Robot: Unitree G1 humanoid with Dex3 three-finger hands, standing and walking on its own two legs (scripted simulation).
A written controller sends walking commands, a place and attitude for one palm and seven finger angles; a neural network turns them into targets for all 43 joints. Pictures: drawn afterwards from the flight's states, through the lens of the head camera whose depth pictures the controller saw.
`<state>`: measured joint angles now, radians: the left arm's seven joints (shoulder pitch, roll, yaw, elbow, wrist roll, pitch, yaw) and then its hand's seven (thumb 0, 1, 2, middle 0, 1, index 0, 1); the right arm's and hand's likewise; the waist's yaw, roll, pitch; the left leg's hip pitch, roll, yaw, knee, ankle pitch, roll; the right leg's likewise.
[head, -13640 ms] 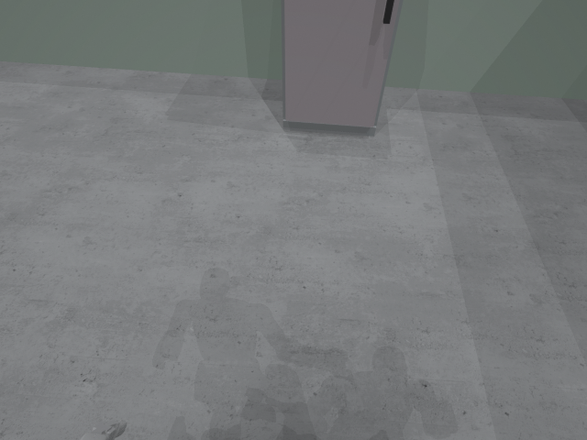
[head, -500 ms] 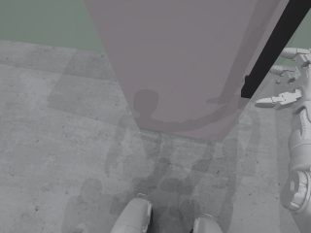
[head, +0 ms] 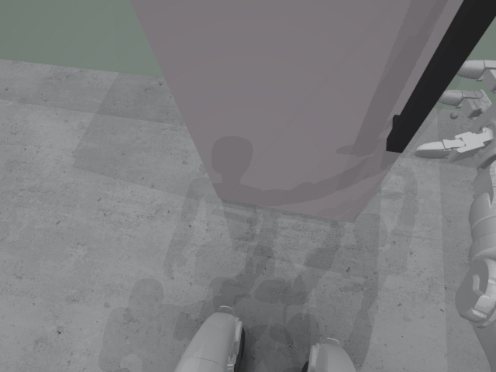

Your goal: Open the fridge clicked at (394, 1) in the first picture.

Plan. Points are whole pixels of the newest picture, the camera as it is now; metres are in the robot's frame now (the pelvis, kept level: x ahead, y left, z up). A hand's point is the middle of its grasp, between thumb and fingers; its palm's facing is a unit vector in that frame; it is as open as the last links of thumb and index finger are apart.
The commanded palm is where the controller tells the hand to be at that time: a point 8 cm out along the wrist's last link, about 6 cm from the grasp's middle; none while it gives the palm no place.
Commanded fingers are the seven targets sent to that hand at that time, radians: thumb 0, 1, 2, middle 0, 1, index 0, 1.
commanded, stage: slide the fingers in behind the handle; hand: right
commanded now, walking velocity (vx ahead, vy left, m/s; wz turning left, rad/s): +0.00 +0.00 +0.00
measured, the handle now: (448, 42) +0.55 -0.15 +0.16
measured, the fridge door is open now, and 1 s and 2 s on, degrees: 0 0 0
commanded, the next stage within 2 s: grip the handle and tug to test in 1.76 s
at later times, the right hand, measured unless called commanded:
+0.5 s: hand (439, 125) +0.49 -0.18 +0.08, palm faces +0.02 +1.00 -0.02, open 14.0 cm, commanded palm +0.47 -0.22 +0.08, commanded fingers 0.00 0.50 -0.30 0.30 1.20 0.30 1.20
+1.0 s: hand (417, 117) +0.51 -0.15 +0.07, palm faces +0.01 +1.00 -0.02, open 14.0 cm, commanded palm +0.48 -0.20 +0.08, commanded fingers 0.00 0.50 -0.30 0.30 1.20 0.30 1.20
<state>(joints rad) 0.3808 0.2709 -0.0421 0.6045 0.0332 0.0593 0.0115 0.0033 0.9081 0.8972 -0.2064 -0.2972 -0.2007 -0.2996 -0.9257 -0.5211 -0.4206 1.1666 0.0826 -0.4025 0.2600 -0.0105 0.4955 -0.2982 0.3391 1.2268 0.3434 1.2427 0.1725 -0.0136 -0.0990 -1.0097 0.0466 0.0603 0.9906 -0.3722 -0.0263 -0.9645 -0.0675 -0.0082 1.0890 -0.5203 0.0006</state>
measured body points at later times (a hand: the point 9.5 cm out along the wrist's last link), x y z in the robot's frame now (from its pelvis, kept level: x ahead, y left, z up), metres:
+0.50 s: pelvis +0.00 +0.00 +0.01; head +0.12 -0.01 +0.44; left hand +0.03 +0.26 -0.11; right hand +0.49 -0.23 +0.08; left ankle +0.05 +0.14 -0.66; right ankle -0.01 -0.12 -0.66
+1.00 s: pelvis +0.00 +0.00 +0.00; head +0.13 +0.00 +0.43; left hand +0.01 +0.27 -0.11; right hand +0.50 -0.20 +0.08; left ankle +0.05 +0.14 -0.66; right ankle -0.01 -0.12 -0.66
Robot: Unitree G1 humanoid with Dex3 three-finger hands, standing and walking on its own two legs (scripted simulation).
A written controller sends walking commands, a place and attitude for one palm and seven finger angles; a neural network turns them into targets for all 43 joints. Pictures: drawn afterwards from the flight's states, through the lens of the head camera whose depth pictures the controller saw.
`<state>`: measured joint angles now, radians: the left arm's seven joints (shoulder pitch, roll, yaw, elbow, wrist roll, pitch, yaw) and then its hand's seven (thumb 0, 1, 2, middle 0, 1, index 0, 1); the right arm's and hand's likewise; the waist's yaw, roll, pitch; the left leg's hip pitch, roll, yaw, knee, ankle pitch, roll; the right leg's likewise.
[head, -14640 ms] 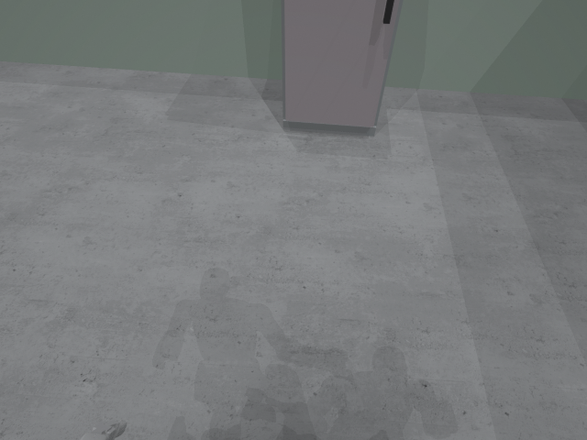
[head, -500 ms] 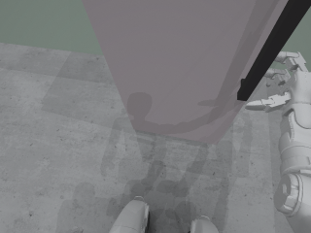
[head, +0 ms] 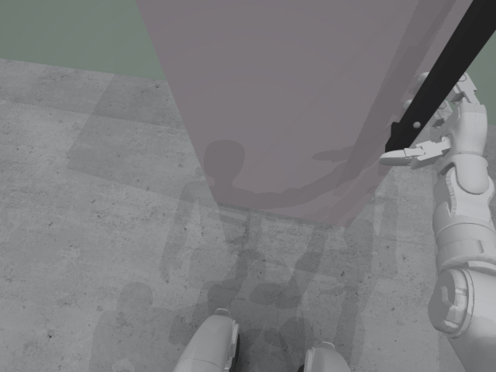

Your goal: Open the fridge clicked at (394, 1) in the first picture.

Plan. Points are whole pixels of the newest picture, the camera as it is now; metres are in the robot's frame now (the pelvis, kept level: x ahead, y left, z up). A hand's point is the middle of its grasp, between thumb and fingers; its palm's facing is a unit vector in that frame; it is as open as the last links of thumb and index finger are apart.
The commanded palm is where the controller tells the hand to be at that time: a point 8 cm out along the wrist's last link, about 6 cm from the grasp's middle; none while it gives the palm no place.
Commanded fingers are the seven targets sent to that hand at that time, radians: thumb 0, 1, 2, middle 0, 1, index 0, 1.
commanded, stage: slide the fingers in behind the handle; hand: right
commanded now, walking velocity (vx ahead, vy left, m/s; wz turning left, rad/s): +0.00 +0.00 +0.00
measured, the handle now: (448, 54) +0.55 -0.16 +0.16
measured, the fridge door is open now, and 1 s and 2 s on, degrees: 0 0 0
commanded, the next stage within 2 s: grip the handle and tug to test in 0.76 s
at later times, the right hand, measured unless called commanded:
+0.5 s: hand (416, 131) +0.49 -0.15 +0.07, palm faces +0.03 +1.00 -0.01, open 14.0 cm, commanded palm +0.46 -0.20 +0.07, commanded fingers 0.00 0.50 -0.30 0.30 1.20 0.30 1.20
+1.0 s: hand (417, 129) +0.50 -0.15 +0.07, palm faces +0.01 +1.00 +0.00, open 13.6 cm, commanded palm +0.47 -0.20 +0.07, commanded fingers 0.00 0.13 -0.46 0.34 1.25 0.34 1.25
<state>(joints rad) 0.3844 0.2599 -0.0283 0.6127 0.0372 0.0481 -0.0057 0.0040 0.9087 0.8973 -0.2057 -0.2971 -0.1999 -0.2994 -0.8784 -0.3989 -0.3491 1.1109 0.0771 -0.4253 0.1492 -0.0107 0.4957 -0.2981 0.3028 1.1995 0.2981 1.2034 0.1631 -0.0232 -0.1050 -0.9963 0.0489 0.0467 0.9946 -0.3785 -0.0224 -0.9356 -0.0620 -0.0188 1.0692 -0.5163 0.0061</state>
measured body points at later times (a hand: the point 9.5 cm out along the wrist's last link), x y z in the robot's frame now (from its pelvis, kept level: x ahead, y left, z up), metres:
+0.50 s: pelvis +0.00 +0.00 +0.00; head +0.12 -0.01 +0.44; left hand +0.03 +0.27 -0.11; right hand +0.48 -0.21 +0.08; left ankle +0.05 +0.14 -0.66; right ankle -0.01 -0.12 -0.66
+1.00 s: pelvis -0.01 -0.01 +0.00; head +0.12 -0.02 +0.43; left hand +0.01 +0.26 -0.12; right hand +0.49 -0.21 +0.07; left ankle +0.05 +0.14 -0.66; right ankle -0.01 -0.12 -0.66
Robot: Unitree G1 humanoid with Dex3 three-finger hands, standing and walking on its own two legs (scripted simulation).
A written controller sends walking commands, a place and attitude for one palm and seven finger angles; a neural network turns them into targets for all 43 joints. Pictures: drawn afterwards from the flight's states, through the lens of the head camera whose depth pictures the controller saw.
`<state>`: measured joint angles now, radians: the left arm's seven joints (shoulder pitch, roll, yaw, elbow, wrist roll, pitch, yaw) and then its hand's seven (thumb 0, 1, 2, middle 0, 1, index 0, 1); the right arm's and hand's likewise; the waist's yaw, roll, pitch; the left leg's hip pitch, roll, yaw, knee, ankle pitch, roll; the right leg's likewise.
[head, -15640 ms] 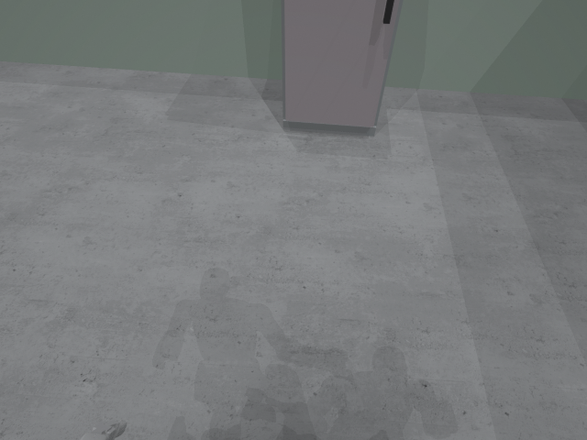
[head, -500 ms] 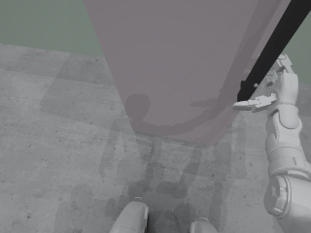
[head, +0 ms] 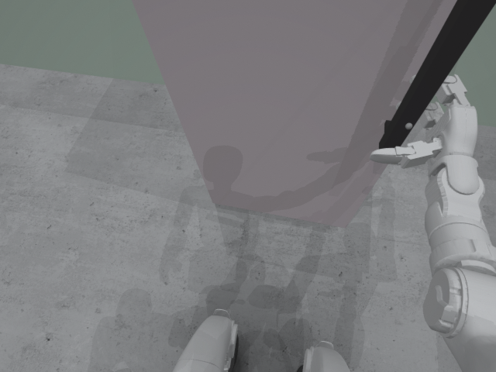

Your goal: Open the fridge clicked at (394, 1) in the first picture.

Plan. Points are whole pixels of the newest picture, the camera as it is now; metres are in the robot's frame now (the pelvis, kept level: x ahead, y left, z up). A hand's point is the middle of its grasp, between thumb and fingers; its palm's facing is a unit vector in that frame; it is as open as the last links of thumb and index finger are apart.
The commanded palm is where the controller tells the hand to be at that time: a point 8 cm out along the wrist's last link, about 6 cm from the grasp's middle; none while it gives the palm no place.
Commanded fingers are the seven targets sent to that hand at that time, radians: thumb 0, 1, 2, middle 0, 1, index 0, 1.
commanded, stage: grip the handle and tug to test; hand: right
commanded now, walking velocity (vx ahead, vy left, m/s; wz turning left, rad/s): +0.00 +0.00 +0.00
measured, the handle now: (436, 51) +0.56 -0.15 +0.16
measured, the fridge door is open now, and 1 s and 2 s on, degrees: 0 0 5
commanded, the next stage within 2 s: pull the door a little, standing still in 1.28 s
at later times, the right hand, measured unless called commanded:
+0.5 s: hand (401, 124) +0.50 -0.14 +0.08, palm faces +0.01 +1.00 -0.01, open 6.5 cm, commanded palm +0.48 -0.19 +0.07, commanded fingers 0.00 -0.90 -0.90 0.45 1.40 0.45 1.40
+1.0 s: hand (396, 125) +0.50 -0.13 +0.08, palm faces +0.02 +1.00 -0.02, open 6.2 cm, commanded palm +0.47 -0.19 +0.07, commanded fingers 0.00 -0.90 -0.90 0.45 1.40 0.45 1.40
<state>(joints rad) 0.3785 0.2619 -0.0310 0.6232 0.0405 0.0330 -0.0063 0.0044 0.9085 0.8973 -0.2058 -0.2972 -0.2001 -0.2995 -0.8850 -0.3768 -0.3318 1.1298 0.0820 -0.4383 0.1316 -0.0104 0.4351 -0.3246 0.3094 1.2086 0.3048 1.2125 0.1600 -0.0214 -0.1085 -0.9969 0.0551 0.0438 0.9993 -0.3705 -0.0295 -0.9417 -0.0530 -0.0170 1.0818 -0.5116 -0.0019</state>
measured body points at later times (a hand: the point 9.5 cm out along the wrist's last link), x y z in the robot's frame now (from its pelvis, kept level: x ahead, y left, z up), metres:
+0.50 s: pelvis +0.01 +0.01 +0.01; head +0.13 +0.00 +0.44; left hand +0.03 +0.27 -0.11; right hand +0.50 -0.19 +0.08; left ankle +0.05 +0.14 -0.66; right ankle +0.00 -0.11 -0.66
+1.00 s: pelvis +0.00 +0.01 +0.00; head +0.12 +0.01 +0.44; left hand +0.02 +0.27 -0.12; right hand +0.50 -0.18 +0.08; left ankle +0.05 +0.14 -0.66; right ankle +0.00 -0.11 -0.66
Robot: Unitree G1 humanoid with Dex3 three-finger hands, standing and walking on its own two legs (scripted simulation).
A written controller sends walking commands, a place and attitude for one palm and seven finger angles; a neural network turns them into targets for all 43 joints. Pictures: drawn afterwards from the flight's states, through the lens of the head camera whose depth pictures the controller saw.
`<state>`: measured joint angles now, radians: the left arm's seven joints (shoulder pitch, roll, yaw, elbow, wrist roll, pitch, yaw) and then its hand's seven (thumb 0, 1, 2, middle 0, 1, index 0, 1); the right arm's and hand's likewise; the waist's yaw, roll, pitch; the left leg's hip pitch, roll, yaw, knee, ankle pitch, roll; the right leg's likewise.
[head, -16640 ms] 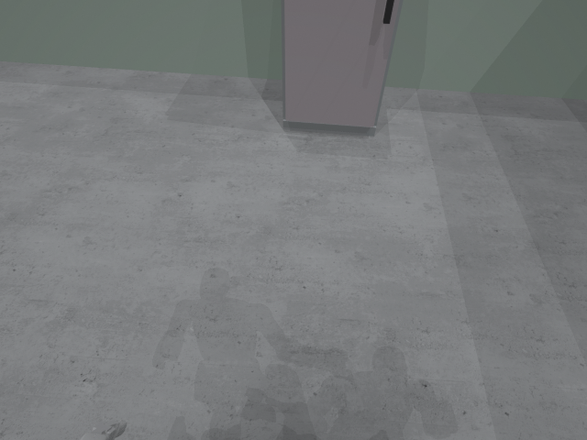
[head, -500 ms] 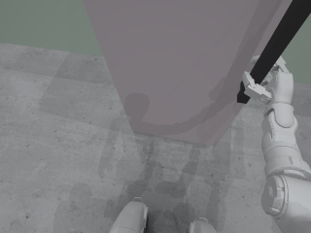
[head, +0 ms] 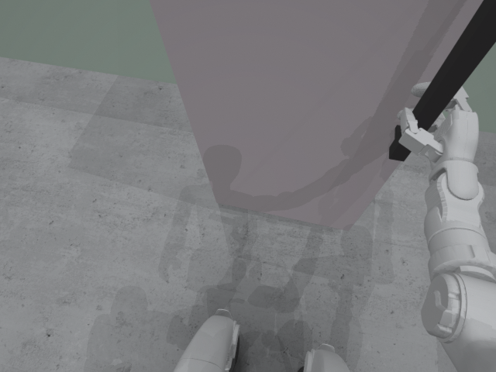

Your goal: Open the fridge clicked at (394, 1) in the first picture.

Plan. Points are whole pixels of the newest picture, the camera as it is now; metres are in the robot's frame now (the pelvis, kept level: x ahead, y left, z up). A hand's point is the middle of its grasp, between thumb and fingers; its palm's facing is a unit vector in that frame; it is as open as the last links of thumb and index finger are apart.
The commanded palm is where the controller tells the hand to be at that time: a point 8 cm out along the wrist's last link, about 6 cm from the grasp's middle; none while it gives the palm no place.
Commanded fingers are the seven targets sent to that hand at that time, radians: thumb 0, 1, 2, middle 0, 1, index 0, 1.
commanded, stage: grip the handle and tug to test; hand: right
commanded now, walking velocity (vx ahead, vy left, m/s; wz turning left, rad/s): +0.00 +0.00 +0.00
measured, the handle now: (453, 58) +0.56 -0.17 +0.16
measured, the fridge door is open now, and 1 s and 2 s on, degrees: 0 5 23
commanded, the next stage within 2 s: pull the door a little, standing still in 0.28 s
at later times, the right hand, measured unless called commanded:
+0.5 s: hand (409, 131) +0.50 -0.14 +0.07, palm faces +0.02 +1.00 -0.01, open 6.2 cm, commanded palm +0.46 -0.19 +0.07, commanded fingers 0.00 -0.90 -0.90 0.45 1.40 0.45 1.40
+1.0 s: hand (406, 153) +0.46 -0.14 +0.08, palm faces -0.01 +1.00 +0.01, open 6.7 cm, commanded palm +0.37 -0.19 +0.08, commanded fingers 0.00 -0.90 -0.90 0.45 1.40 0.45 1.40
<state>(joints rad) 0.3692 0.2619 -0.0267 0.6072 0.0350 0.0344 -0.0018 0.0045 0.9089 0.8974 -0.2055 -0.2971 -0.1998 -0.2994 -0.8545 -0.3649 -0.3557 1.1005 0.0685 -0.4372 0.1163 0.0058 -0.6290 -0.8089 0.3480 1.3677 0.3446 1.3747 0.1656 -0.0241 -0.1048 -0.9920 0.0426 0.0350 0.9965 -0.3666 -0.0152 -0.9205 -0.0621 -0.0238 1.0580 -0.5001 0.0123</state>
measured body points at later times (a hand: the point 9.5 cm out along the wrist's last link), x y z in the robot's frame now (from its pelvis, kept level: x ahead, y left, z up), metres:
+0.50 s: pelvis +0.04 -0.01 +0.01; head +0.15 -0.01 +0.45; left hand +0.07 +0.25 -0.10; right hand +0.49 -0.20 +0.08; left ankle +0.05 +0.13 -0.66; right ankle +0.00 -0.13 -0.66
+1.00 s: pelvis +0.10 -0.02 +0.04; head +0.20 -0.01 +0.48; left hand +0.16 +0.23 -0.08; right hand +0.45 -0.19 +0.08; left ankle +0.06 +0.13 -0.66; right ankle +0.00 -0.14 -0.65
